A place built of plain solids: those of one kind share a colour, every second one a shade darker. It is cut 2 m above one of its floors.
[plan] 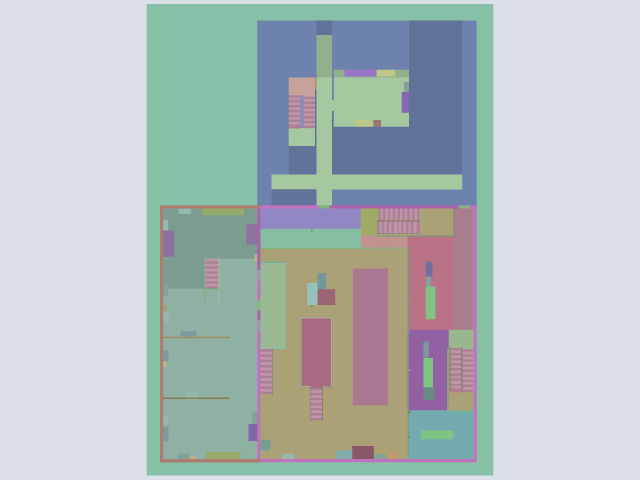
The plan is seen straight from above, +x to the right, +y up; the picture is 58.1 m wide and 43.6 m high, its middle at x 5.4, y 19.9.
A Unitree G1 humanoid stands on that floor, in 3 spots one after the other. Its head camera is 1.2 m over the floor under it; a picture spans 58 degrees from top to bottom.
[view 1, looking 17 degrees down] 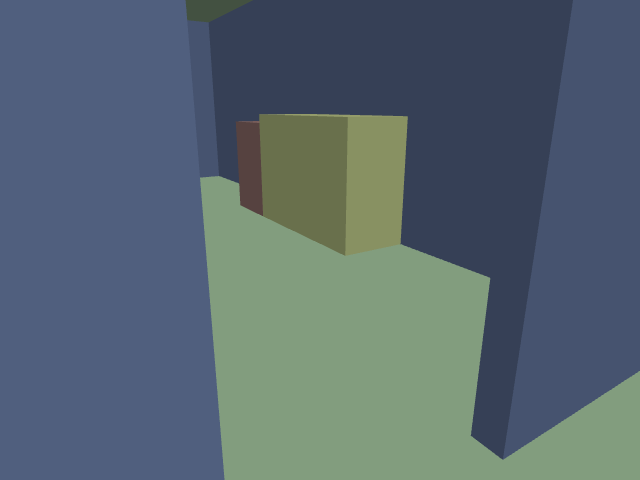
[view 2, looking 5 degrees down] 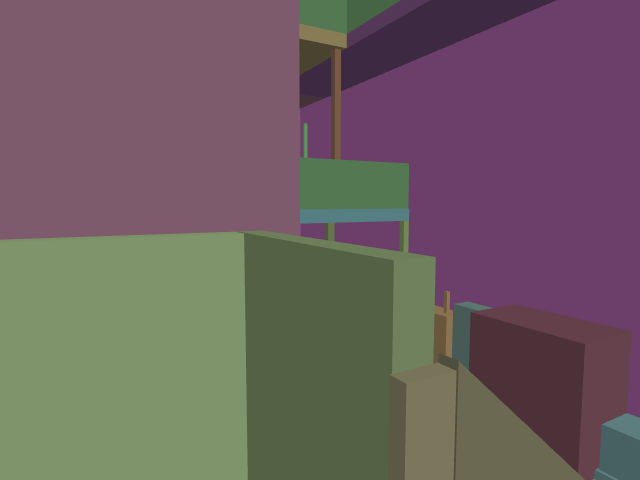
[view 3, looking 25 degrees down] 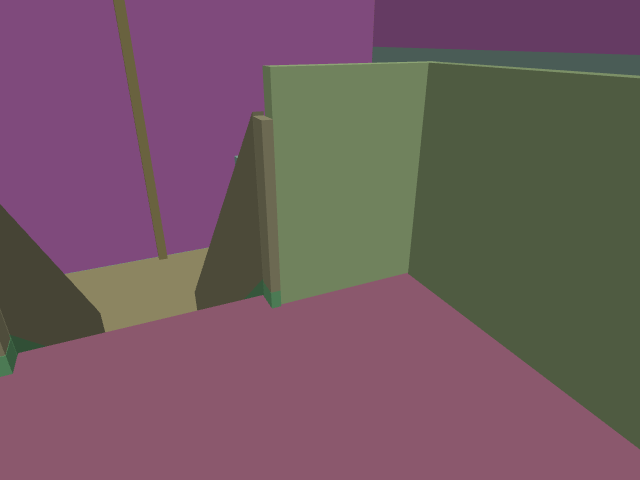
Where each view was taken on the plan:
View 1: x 5.79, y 32.82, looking -32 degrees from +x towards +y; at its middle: washer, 3.97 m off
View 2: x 5.08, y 7.09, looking -29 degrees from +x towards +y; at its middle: rail_gantry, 1.15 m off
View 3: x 5.08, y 8.34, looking -115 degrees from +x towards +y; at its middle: rail_gantry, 2.10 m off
